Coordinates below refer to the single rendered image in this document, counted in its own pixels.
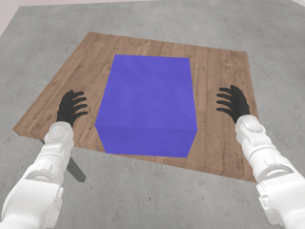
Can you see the robot left upper arm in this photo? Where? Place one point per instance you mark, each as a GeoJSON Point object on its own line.
{"type": "Point", "coordinates": [34, 205]}

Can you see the robot right upper arm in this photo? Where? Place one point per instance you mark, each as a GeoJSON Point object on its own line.
{"type": "Point", "coordinates": [283, 200]}

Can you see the left robot forearm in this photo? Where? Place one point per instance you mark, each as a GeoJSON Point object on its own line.
{"type": "Point", "coordinates": [52, 161]}

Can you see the table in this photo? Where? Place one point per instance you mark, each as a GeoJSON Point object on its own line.
{"type": "Point", "coordinates": [215, 149]}

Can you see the left robot hand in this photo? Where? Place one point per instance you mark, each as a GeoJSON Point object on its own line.
{"type": "Point", "coordinates": [66, 112]}

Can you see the carton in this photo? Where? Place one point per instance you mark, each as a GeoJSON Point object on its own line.
{"type": "Point", "coordinates": [147, 108]}

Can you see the right robot forearm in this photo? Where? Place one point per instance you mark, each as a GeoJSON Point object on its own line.
{"type": "Point", "coordinates": [262, 155]}

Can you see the right robot hand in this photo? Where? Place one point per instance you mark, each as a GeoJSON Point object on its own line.
{"type": "Point", "coordinates": [238, 105]}

